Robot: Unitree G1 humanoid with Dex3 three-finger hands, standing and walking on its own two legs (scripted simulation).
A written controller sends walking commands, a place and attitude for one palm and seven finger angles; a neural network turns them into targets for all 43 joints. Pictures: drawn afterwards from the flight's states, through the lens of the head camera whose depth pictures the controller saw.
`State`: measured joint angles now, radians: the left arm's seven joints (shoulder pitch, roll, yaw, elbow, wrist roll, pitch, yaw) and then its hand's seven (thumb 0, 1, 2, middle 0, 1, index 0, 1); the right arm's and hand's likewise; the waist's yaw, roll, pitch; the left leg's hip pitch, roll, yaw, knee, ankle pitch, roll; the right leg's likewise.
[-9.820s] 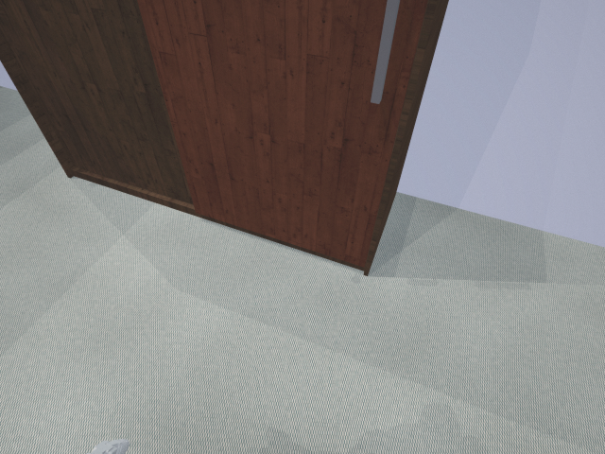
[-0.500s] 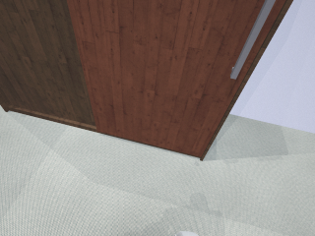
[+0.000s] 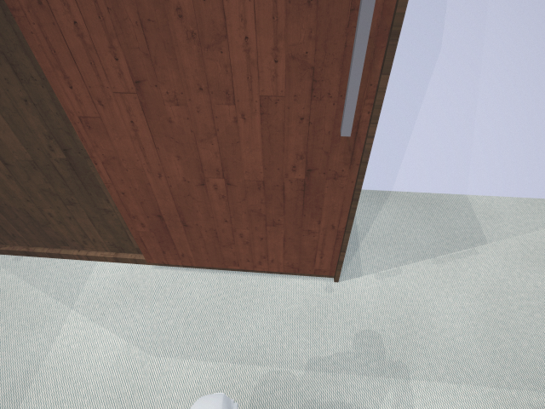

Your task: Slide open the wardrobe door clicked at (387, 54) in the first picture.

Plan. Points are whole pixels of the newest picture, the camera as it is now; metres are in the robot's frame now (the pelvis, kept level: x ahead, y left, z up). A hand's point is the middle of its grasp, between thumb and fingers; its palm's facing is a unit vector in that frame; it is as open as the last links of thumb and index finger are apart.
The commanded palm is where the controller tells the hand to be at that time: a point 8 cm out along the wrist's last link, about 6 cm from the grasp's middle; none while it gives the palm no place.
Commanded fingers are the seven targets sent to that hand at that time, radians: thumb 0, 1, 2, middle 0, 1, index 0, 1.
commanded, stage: take the last steps up to it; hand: right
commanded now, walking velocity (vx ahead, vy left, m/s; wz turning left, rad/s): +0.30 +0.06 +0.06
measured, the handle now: (355, 67) +0.73 -0.15 +0.16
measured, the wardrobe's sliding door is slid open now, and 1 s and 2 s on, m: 0.00 0.00 0.00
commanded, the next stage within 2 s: come to a stop and stand still in 0.54 s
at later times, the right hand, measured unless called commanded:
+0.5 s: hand (346, 383) +0.21 -0.11 -0.17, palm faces +0.02 +0.98 -0.21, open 7.2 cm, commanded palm none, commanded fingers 0.00 -0.90 -0.90 0.20 0.30 0.20 0.30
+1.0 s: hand (350, 364) +0.25 -0.13 -0.18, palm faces +0.04 +0.97 -0.22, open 7.4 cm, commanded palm none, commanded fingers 0.00 -0.90 -0.90 0.20 0.30 0.20 0.30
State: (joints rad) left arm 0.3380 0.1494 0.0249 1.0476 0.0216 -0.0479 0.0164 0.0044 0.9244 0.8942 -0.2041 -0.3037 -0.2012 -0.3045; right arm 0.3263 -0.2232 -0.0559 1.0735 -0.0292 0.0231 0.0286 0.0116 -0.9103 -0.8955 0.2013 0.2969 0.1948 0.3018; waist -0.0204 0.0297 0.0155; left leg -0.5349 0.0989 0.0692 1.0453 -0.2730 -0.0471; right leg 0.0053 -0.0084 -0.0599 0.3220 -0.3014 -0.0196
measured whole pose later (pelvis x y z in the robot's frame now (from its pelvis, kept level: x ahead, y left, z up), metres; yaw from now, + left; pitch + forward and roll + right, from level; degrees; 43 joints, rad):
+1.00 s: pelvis +0.23 +0.06 -0.01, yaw +2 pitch -2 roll +0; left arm 0.12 0.16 0.05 1.03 0.02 0.01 0.04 -0.01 0.93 0.89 -0.21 -0.30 -0.20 -0.30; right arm 0.24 -0.18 -0.06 1.04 -0.02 0.05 -0.03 0.01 -0.91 -0.90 0.20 0.30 0.20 0.30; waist -0.02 0.01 0.10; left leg -0.39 0.05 0.04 0.90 -0.48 -0.03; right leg -0.28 -0.09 -0.13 0.49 -0.17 0.00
